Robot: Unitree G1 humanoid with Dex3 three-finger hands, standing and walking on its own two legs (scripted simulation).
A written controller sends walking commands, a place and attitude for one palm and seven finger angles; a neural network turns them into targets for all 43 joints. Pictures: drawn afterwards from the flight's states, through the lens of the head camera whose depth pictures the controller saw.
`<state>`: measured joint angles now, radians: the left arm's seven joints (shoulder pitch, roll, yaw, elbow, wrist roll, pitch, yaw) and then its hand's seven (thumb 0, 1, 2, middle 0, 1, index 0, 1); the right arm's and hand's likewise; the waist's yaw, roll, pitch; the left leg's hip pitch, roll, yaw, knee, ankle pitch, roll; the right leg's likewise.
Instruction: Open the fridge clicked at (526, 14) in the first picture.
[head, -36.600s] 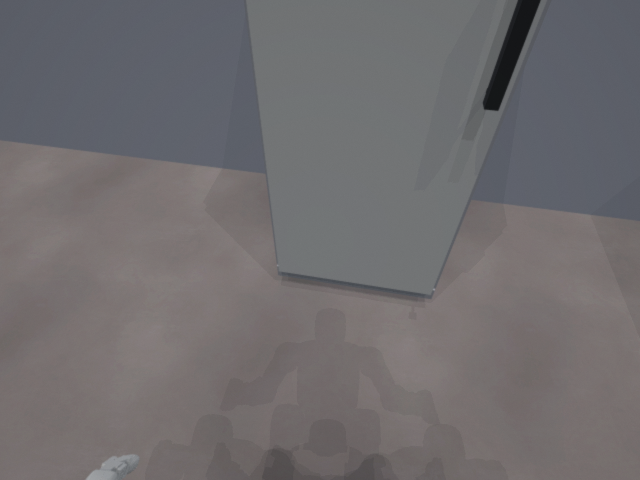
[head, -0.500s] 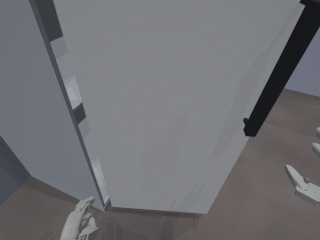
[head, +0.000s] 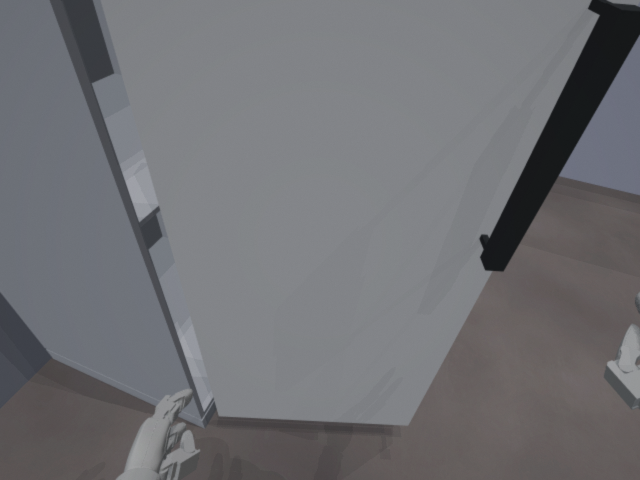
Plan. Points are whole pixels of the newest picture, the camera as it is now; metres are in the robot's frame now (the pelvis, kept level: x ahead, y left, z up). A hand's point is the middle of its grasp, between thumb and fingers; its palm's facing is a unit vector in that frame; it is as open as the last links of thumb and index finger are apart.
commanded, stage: step back with the hand held close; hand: right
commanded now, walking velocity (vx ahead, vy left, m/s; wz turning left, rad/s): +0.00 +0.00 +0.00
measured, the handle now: (535, 158) +0.43 -0.27 +0.24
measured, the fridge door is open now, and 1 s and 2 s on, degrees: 70 70 70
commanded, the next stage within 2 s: stop stepping back and stand still in 1.36 s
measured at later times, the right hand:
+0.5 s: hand (635, 402) +0.16 -0.27 +0.15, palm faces +0.36 +0.79 -0.49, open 7.4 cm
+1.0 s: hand out of the picture +0.06 -0.31 +0.16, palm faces +0.53 +0.75 -0.38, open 7.4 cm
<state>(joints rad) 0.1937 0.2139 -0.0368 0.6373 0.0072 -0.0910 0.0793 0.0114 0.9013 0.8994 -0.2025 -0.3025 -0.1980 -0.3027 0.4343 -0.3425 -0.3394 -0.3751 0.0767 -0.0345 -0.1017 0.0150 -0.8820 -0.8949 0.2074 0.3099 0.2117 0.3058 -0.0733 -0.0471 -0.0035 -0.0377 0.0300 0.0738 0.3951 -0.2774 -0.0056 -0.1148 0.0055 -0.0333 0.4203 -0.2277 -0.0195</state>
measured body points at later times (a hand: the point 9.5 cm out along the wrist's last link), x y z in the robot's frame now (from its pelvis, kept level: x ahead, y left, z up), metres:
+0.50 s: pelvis -0.04 -0.01 +0.00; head -0.03 -0.01 +0.45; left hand +0.15 +0.23 -0.08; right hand +0.13 -0.31 +0.18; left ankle -0.03 +0.12 -0.74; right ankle +0.01 -0.11 -0.74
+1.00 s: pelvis -0.10 -0.03 -0.02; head -0.11 -0.06 +0.43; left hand +0.09 +0.19 -0.08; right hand +0.03 -0.35 +0.18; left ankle -0.04 +0.11 -0.74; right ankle -0.02 -0.11 -0.74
